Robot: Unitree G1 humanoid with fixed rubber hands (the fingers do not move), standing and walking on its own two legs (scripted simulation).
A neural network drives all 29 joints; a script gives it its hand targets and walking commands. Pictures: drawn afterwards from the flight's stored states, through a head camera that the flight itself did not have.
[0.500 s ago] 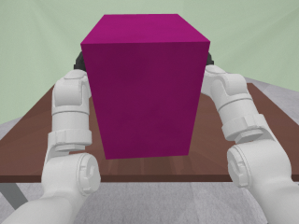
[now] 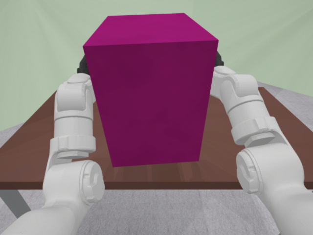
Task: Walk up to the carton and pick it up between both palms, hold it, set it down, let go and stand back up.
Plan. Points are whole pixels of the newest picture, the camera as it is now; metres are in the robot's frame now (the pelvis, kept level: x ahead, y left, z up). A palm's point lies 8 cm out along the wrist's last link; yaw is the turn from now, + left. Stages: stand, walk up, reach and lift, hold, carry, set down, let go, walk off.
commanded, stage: hold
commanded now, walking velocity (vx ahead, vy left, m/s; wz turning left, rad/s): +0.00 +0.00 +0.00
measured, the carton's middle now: (151, 84) +0.41 +0.01 +0.27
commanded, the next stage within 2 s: none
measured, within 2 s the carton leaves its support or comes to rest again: neither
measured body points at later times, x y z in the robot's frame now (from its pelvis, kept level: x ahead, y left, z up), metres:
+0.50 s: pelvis +0.00 +0.00 +0.00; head -0.08 +0.02 +0.44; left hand +0.39 +0.16 +0.29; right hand +0.39 -0.14 +0.31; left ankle +0.00 +0.13 -0.75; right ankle +0.03 -0.11 -0.75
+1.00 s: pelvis +0.00 +0.00 +0.00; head -0.08 +0.02 +0.44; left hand +0.40 +0.16 +0.30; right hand +0.39 -0.14 +0.30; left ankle +0.00 +0.13 -0.75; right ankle +0.03 -0.11 -0.75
